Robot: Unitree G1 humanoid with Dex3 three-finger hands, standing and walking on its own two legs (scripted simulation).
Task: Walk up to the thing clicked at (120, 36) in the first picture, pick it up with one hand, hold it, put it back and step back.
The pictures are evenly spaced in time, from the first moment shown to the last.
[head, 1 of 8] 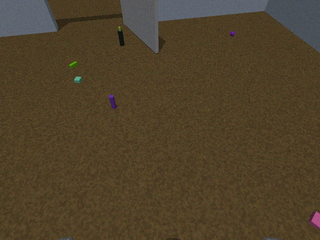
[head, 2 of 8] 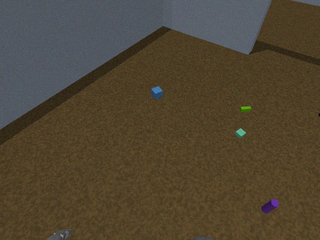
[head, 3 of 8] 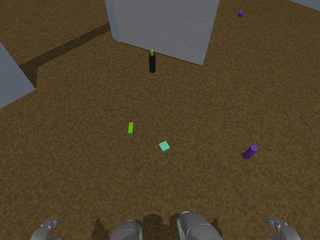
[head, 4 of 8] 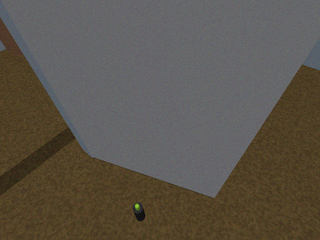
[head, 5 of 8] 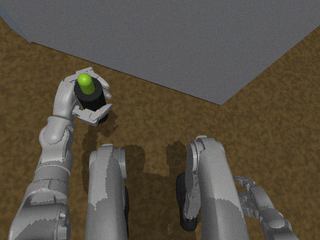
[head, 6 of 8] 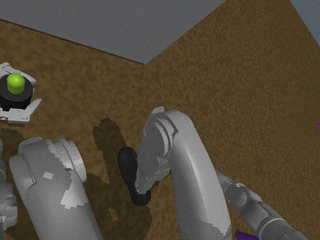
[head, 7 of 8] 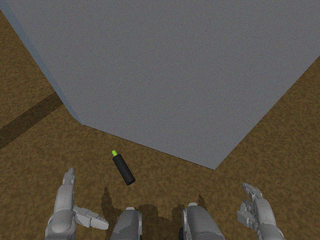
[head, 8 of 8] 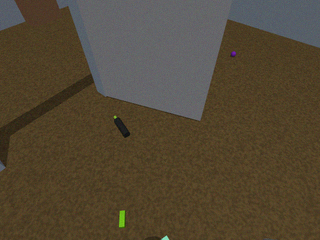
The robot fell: no
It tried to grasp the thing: yes
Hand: left
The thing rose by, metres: 0.68
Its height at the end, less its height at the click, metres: -0.09
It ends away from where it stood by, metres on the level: 0.20
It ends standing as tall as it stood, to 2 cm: no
